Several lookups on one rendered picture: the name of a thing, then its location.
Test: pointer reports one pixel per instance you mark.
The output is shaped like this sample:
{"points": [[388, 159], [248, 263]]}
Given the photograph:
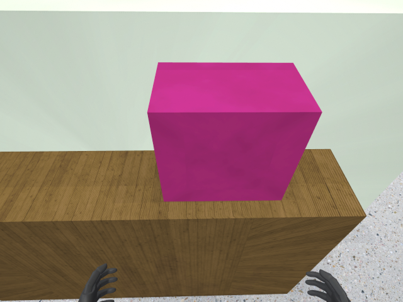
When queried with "carton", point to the carton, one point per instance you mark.
{"points": [[226, 131]]}

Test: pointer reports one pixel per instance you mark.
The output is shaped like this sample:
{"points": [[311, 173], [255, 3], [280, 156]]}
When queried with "right robot hand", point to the right robot hand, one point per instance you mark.
{"points": [[334, 291]]}

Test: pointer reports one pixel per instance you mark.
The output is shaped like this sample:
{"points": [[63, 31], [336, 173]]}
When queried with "pedestal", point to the pedestal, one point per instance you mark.
{"points": [[65, 213]]}

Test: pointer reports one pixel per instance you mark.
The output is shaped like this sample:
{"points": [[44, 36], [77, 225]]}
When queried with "left robot hand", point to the left robot hand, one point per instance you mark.
{"points": [[91, 291]]}

